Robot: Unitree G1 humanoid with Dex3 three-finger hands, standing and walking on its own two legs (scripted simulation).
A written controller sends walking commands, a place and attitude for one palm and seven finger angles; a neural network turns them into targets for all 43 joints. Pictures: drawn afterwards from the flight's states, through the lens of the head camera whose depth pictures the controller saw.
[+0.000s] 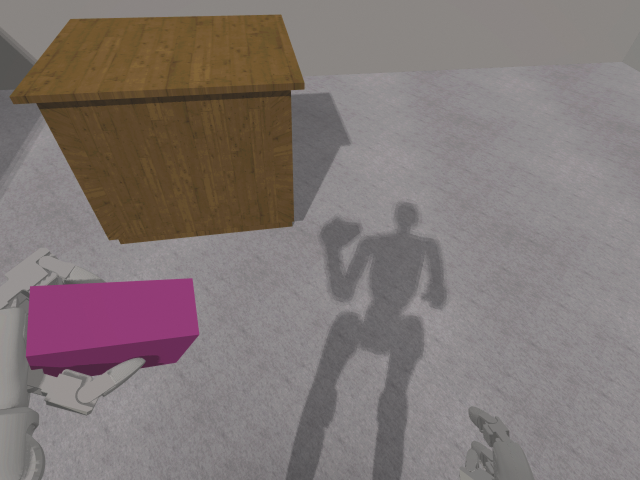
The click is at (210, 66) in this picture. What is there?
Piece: table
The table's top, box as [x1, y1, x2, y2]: [9, 15, 303, 103]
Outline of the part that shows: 303,80 281,15 70,19 9,96 13,103 28,103 303,89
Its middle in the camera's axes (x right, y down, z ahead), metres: -0.52 -0.66 +1.35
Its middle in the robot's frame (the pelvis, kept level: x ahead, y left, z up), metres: +1.42 +0.60 -0.06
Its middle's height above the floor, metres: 0.71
